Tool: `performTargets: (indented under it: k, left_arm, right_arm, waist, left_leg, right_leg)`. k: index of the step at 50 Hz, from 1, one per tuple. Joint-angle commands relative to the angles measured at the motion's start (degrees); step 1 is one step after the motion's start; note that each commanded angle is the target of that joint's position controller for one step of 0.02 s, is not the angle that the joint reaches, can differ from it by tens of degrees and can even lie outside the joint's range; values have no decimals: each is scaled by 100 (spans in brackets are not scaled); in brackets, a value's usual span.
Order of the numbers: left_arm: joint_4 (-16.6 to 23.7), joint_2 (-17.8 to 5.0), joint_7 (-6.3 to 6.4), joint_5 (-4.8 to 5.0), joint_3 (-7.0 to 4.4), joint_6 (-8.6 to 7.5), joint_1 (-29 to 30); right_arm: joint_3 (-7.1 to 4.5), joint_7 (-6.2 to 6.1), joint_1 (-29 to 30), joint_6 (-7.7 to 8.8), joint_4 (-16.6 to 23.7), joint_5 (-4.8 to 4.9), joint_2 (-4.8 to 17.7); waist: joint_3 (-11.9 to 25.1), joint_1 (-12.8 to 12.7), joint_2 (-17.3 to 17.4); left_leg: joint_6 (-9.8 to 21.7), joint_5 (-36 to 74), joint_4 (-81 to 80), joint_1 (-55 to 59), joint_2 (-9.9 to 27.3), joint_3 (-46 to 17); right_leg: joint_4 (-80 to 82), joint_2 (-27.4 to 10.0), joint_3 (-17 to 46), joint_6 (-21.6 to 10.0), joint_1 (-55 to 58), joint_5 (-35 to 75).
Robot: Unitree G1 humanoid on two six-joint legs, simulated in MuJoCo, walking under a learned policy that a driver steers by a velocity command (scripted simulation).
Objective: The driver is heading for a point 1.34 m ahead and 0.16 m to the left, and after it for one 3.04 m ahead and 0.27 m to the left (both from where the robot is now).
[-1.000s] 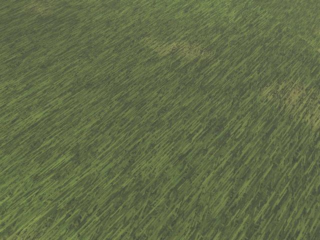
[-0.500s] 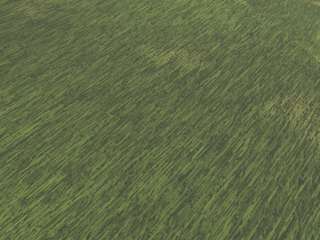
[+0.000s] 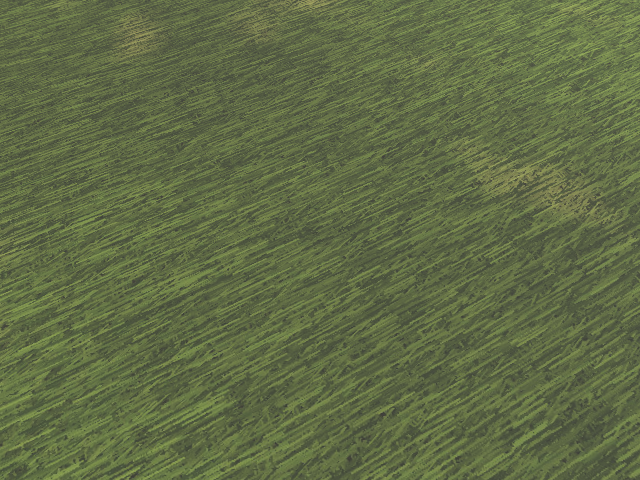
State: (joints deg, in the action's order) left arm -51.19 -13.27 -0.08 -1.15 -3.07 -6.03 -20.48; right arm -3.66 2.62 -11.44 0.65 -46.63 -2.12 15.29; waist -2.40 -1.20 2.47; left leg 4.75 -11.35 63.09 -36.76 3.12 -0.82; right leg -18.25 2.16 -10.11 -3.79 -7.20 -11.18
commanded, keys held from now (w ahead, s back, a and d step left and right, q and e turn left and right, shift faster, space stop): w+q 0.30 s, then w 0.70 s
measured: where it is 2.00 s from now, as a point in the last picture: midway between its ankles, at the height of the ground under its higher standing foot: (242, 273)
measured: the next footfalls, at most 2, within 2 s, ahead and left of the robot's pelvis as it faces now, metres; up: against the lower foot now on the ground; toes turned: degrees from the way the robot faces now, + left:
left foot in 0.28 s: +0.30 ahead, +0.14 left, +0.00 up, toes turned +15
right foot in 0.84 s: +0.66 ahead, +0.06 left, +0.00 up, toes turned +13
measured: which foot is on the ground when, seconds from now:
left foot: up 0.00-0.26, down 0.28-0.86, up 0.88-1.00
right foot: down 0.00-0.30, up 0.32-0.82, down 0.84-1.00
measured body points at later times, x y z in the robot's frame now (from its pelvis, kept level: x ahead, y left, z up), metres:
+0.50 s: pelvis +0.27 +0.08 +0.00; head +0.30 +0.10 +0.45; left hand +0.30 +0.36 -0.13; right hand +0.39 -0.16 -0.13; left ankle +0.26 +0.13 -0.74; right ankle +0.33 -0.07 -0.66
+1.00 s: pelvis +0.56 +0.10 -0.01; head +0.58 +0.10 +0.44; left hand +0.56 +0.38 -0.13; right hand +0.67 -0.13 -0.15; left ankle +0.46 +0.20 -0.66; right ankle +0.62 +0.06 -0.74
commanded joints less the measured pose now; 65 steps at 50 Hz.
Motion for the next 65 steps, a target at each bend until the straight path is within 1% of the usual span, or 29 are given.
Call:
performTargets:
  k: [1,5,9,11,13,14,15,16,17,18,19,21,23,26,32,36,39,41,42,43,44,45,46,48,51,53,58,62,65]
  left_arm:
    - [247,-439,-5,-4,-53,-121,29]
    - [138,-587,31,3,-62,-99,-209]
    - [-66,-776,105,-12,-97,35,-616]
    - [-146,-926,144,-21,-123,129,-676]
    - [-153,-1094,161,-8,-152,245,-625]
    - [-36,-1049,153,-19,-131,263,-558]
    - [400,-400,37,71,19,213,-655]
    - [638,-765,1,65,-75,140,-125]
    - [771,-780,-22,88,-70,87,453]
    - [706,-645,-24,123,-2,24,382]
    - [582,-596,-22,63,0,51,274]
    - [428,-509,-54,-119,15,276,-59]
    - [421,-431,-124,-143,14,405,-44]
    - [610,-435,-164,-121,4,449,635]
    - [942,-383,-188,-60,54,410,1792]
    - [1155,-407,-204,-40,81,363,2351]
    - [1090,-487,-174,-21,45,298,1983]
    - [656,-661,-58,-21,-64,233,687]
    - [379,-884,17,-117,-152,178,-301]
    - [323,-1576,63,-279,-328,157,-964]
    - [264,-1403,-26,-88,-304,227,-761]
    - [336,-1125,-53,44,-240,246,-75]
    - [405,-735,-81,59,-145,225,368]
    - [270,-412,-73,46,-33,157,532]
    - [22,-475,-78,64,-36,22,197]
    - [-99,-576,-82,78,-57,-8,0]
    - [-334,-534,-69,105,-15,5,-480]
    - [-518,-571,-12,58,-1,24,-869]
    - [-624,-633,52,-1,-12,65,-922]
  right_arm:
    - [43,90,164,4,407,11,3]
    - [123,196,1026,45,700,27,-70]
    - [115,213,1510,47,925,-29,7]
    - [72,166,1337,45,915,-61,73]
    - [-59,90,172,111,578,-88,284]
    - [-215,-1,-912,152,233,-147,630]
    - [-384,-98,-1153,149,264,-132,1299]
    - [-401,-142,-1337,82,368,31,1396]
    - [-357,-208,-1188,50,214,60,1219]
    - [-275,-238,-918,92,156,110,894]
    - [-204,-238,-633,147,162,106,663]
    - [-95,-217,-385,268,157,147,413]
    - [-80,-191,-565,383,16,198,442]
    - [-86,-188,-925,422,-171,202,533]
    - [-14,-218,-1505,450,-446,177,479]
    - [16,-297,-1788,443,-652,107,535]
    - [7,-363,-1585,438,-720,69,672]
    - [-13,-359,-1420,423,-758,44,787]
    - [19,-345,-1396,436,-713,76,724]
    - [143,-287,-1993,452,-555,299,170]
    - [66,-286,-2064,457,-649,217,421]
    - [18,-287,-1552,435,-544,118,565]
    - [42,-245,-1164,456,-456,93,521]
    - [73,-183,-1058,357,-428,12,319]
    - [119,-96,-1074,210,-470,-26,122]
    - [130,-78,-596,177,-318,-18,123]
    - [209,-63,608,195,31,44,10]
    - [246,-75,1255,218,197,67,0]
    - [213,-92,1427,263,291,64,95]
  waist:
    - [-184,169,-492]
    - [-308,-40,-547]
    - [-414,-216,-561]
    - [-202,-102,-699]
    - [513,413,-712]
    - [1151,872,-391]
    - [1779,698,909]
    - [2140,859,677]
    - [1321,818,164]
    - [809,556,-80]
    - [538,284,-349]
    - [490,-34,-216]
    - [400,-110,-151]
    - [43,53,-69]
    - [-193,395,75]
    - [-399,516,95]
    - [-295,226,129]
    - [408,-340,69]
    - [1008,-737,-130]
    - [1913,-590,-1272]
    - [2059,-459,-1392]
    - [992,-188,-824]
    - [449,-101,-402]
    - [14,201,-506]
    - [30,319,-563]
    - [-119,273,-524]
    - [-274,-13,-556]
    - [-304,-227,-606]
    - [-345,-184,-632]
  left_leg:
    - [-73,732,-488,-384,235,-140]
    - [-36,1354,-1836,18,157,359]
    - [157,581,-2570,105,-31,732]
    - [354,-84,-2792,591,-383,971]
    - [636,-313,-3221,2019,-874,1048]
    - [890,-451,-3431,3589,-595,411]
    - [1553,-1225,-3676,5507,1230,-2389]
    - [1896,-696,-4613,5783,1858,-4347]
    - [1662,209,-4618,5347,1611,-3133]
    - [1449,1115,-4641,4510,1417,-2409]
    - [1184,1677,-4724,3883,1105,-1886]
    - [1003,2202,-4927,3198,761,-1308]
    - [1007,2488,-5122,3009,614,-1050]
    - [888,2310,-5409,3028,507,-858]
    - [673,2465,-5446,3678,512,-679]
    - [688,2756,-5343,4193,719,-686]
    - [558,4115,-4837,4369,814,-558]
    - [395,5270,-3321,4244,602,-348]
    - [313,4195,-1985,3387,378,-212]
    - [30,1310,339,1486,-451,184]
    - [70,-1793,1303,516,-998,-273]
    - [121,-1293,1446,117,-536,-485]
    - [124,-839,1120,173,-287,-409]
    - [57,-539,477,612,48,-300]
    - [-103,-271,173,722,139,-84]
    - [-213,131,-220,295,271,41]
    - [-381,1103,-1824,48,241,345]
    - [-309,1246,-2646,138,64,477]
    - [-125,757,-2985,200,-33,443]
  right_leg:
    - [1185,-1684,833,-663,-123,924]
    - [1102,-1587,177,-491,28,1278]
    - [723,-1791,-63,-428,914,2080]
    - [-52,-1827,-300,-345,1254,3902]
    - [-1891,-1768,-526,-244,1098,4885]
    - [-3436,-1652,-552,-59,67,3738]
    - [-5484,-927,-516,288,-2457,-526]
    - [-6470,-233,621,388,-3450,-1931]
    - [-6343,-624,987,307,-3919,-1207]
    - [-5795,-824,982,265,-3606,-751]
    - [-5295,-972,1011,261,-3188,-641]
    - [-4870,-1032,1032,320,-2487,-615]
    - [-4604,-979,941,372,-2452,-459]
    - [-3982,-1011,862,443,-2955,242]
    - [-2554,-820,761,358,-3304,1243]
    - [-1841,-611,669,137,-3222,1094]
    - [-1415,-318,577,-146,-2415,494]
    - [-1034,85,415,-369,-817,278]
    - [-944,-396,905,-584,656,267]
    - [-797,-2161,3471,-1279,2463,-385]
    - [150,-2615,5255,-1567,2478,-443]
    - [268,-2379,4392,-1402,1568,-901]
    - [474,-2168,3643,-1264,753,-725]
    - [806,-1634,2640,-900,-183,13]
    - [1013,-1421,2028,-901,-401,976]
    - [1188,-1346,1784,-905,-305,1125]
    - [1186,-1081,1311,-711,78,1839]
    - [997,-1236,1281,-708,697,2277]
    - [691,-1487,1348,-722,1238,2824]
Keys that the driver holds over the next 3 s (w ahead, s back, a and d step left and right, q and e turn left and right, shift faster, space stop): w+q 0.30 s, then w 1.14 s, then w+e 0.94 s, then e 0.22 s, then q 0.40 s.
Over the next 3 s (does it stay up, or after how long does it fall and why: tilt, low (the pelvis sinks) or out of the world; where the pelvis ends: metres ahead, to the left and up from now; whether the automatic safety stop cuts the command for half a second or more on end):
stays up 1.41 0.24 0.00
